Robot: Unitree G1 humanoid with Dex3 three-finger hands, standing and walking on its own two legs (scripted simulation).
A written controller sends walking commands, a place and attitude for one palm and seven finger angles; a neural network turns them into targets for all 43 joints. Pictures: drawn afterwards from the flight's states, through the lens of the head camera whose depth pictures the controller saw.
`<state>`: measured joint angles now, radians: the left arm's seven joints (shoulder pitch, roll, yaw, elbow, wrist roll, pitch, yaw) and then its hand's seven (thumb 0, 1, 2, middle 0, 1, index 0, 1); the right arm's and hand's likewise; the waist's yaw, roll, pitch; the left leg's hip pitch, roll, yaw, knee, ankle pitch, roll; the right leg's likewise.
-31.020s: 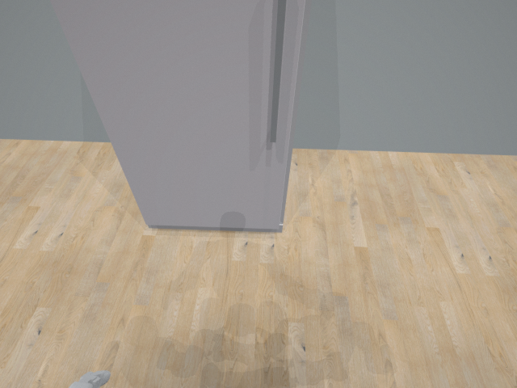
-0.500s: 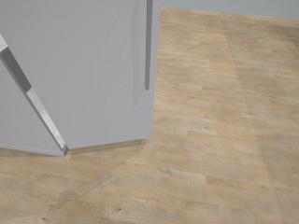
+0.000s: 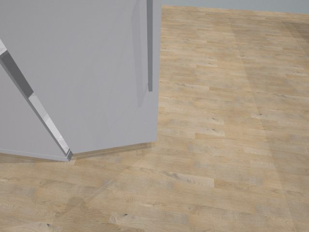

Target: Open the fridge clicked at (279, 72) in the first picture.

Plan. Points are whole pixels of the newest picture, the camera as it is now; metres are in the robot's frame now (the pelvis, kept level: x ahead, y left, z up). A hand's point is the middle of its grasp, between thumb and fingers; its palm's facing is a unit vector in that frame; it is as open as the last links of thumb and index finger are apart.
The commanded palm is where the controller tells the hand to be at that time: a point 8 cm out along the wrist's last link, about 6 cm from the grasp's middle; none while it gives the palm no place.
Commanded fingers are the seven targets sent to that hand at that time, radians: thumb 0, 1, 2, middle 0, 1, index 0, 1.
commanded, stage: look to check the result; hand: right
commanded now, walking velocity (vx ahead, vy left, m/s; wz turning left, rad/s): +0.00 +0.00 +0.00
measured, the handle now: (149, 41) +0.78 +0.07 +0.10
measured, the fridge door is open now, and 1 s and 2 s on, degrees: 71 71 71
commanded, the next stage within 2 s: stand and wait in 0.40 s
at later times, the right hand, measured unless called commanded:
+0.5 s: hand out of the picture +0.07 -0.23 -0.16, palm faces -0.01 +0.96 -0.30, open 7.3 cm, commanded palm none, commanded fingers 0.00 -0.90 -0.90 0.20 0.30 0.20 0.30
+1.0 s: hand out of the picture +0.09 -0.24 -0.15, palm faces -0.02 +0.95 -0.32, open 7.3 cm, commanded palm none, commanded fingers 0.00 -0.90 -0.90 0.20 0.30 0.20 0.30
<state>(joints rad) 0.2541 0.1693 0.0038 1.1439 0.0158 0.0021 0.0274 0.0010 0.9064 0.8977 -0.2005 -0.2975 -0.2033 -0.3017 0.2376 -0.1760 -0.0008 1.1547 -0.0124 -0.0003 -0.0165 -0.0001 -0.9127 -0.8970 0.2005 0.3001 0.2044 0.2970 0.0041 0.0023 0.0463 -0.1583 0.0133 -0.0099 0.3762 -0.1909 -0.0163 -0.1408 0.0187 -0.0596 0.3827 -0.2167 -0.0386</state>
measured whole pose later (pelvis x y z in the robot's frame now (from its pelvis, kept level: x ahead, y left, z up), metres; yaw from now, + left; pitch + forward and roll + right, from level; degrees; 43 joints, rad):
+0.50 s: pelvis +0.00 +0.00 +0.00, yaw +0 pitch -2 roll +0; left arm 0.14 0.28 0.01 1.13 0.02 0.00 0.01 0.00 0.90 0.90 -0.20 -0.30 -0.20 -0.30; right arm 0.12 -0.29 -0.01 1.13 -0.01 -0.01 0.00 0.00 -0.91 -0.90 0.20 0.30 0.21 0.30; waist 0.01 0.00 0.06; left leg -0.13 0.02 0.00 0.34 -0.17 -0.02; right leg -0.11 0.03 -0.05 0.33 -0.19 -0.04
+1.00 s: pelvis +0.01 +0.01 +0.00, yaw -1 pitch -1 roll +0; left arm 0.10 0.33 0.00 1.13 0.01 0.00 0.00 0.00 0.90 0.90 -0.20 -0.30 -0.21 -0.30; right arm 0.09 -0.33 0.00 1.13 -0.01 -0.01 0.00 0.00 -0.91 -0.90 0.20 0.30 0.21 0.30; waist 0.01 0.00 0.05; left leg -0.10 0.01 0.01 0.30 -0.18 -0.01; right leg -0.08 0.02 -0.04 0.29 -0.18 -0.02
